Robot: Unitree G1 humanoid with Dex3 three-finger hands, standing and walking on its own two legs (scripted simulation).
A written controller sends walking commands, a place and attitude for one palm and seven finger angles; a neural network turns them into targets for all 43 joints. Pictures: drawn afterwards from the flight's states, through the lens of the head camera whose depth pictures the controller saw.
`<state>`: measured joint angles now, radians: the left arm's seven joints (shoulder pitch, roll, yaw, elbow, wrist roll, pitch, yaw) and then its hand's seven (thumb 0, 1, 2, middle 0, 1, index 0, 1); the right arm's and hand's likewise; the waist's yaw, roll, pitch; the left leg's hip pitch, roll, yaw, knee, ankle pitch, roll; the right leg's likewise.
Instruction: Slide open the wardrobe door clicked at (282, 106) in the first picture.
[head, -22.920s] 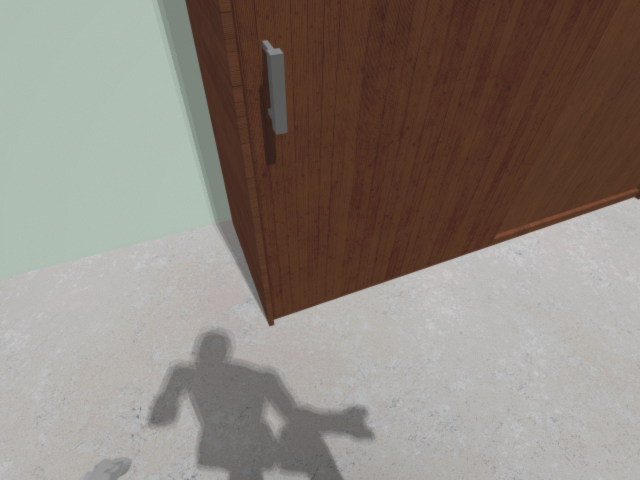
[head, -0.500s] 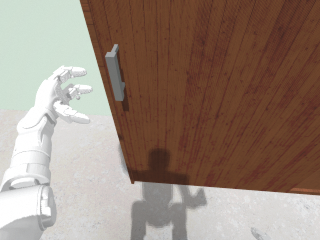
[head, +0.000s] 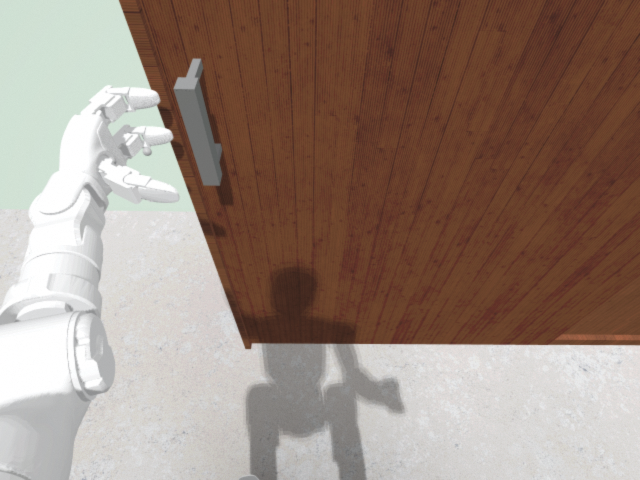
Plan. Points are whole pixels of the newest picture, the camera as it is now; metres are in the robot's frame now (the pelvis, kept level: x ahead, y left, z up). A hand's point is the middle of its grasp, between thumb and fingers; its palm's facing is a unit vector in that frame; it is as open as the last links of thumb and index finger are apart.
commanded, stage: move the hooked fingers beside the handle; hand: left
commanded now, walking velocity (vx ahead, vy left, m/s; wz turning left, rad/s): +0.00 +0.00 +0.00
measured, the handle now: (204, 125) +0.53 +0.13 +0.15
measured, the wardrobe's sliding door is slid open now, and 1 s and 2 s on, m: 0.00 0.00 0.00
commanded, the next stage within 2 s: feel for the door with the fingertips in 0.66 s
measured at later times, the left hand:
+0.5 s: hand (143, 161) +0.46 +0.19 +0.15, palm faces -0.05 -1.00 -0.01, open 14.0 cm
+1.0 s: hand (163, 159) +0.47 +0.17 +0.15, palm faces -0.10 -1.00 +0.02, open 14.0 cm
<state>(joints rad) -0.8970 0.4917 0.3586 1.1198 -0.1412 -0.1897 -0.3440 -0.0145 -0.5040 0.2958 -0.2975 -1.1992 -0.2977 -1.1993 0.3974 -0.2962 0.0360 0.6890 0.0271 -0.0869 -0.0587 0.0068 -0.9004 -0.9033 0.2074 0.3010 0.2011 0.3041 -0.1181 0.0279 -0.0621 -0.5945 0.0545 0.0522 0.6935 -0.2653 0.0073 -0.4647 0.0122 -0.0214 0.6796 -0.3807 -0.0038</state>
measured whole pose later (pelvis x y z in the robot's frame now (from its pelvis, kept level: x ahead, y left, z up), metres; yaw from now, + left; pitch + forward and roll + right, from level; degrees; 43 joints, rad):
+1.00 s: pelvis +0.00 +0.00 +0.00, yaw +1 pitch +9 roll -1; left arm -0.86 0.42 0.28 1.05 -0.18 -0.17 -0.33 -0.01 -0.51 0.30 -0.30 -1.20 -0.30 -1.20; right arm 0.39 -0.29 0.03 0.69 0.04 -0.06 -0.06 0.01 -0.90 -0.90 0.21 0.30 0.20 0.30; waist -0.09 0.03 -0.08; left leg -0.59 0.05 0.03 0.71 -0.28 0.00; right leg -0.45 0.01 -0.04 0.69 -0.40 -0.01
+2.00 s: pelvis +0.01 +0.00 +0.00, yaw +0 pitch +10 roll -1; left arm -0.92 0.40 0.31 1.11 -0.14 -0.19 -0.26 -0.01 -0.51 0.30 -0.30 -1.20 -0.30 -1.20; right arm 0.41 -0.28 0.03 0.70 0.02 -0.06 -0.04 0.01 -0.90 -0.90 0.21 0.30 0.20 0.30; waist -0.11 0.04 -0.09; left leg -0.61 0.06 0.04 0.73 -0.29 0.01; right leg -0.47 0.02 -0.02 0.70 -0.40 0.00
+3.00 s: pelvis +0.01 -0.01 +0.00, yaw +0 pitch +9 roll -1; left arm -0.86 0.30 0.23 1.03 -0.14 -0.19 -0.17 -0.01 -0.51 0.30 -0.30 -1.20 -0.30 -1.20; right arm 0.39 -0.27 0.02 0.70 0.03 -0.07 -0.03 0.01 -0.90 -0.90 0.21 0.30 0.20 0.30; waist -0.09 0.05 -0.08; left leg -0.56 0.06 0.04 0.69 -0.27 -0.01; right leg -0.43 0.02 -0.03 0.68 -0.39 -0.02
